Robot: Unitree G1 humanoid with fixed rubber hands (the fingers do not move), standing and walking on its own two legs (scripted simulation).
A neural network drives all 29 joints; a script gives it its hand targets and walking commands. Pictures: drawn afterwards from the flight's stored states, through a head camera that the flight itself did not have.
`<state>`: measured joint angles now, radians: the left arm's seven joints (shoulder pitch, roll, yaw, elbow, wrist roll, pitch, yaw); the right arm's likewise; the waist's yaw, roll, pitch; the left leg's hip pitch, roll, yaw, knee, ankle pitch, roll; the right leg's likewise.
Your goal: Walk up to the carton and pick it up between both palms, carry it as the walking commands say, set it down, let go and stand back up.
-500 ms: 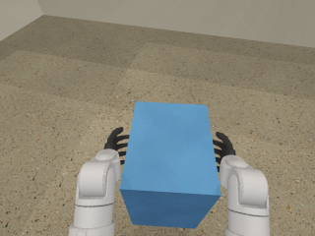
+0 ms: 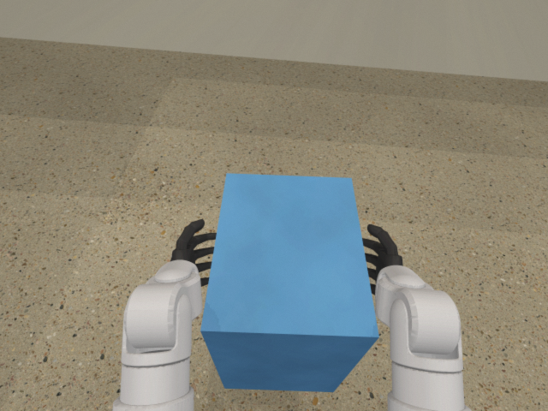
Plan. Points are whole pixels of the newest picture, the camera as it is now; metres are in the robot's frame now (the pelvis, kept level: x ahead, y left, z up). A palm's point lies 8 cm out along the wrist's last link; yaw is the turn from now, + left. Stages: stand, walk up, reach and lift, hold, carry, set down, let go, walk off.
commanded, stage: carry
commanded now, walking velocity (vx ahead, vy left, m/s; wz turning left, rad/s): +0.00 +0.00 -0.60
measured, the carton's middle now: (283, 290) +0.30 +0.02 +0.00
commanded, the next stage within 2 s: none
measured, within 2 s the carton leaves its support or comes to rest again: neither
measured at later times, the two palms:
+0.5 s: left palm (290, 278) +0.29 +0.02 +0.07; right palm (501, 356) +0.21 -0.24 +0.07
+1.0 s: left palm (257, 284) +0.27 +0.06 +0.08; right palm (476, 355) +0.21 -0.20 +0.08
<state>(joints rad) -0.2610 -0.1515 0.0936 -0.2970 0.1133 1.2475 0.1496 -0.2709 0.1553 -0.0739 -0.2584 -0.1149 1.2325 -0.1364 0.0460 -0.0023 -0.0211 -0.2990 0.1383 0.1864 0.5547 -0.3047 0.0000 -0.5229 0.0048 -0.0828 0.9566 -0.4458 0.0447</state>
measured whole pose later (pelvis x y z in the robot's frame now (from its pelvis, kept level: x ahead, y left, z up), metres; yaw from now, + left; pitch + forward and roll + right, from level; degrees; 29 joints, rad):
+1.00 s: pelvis -0.04 +0.00 +0.00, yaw -14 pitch +1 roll +0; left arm -0.29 -0.16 0.12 -0.11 0.15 1.20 0.13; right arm -0.31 0.16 -0.13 -0.09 -0.15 1.21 -0.12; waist -0.01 -0.01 -0.10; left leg -0.30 0.01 0.11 0.54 -0.26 0.04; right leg -0.36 0.00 -0.01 0.50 -0.17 -0.01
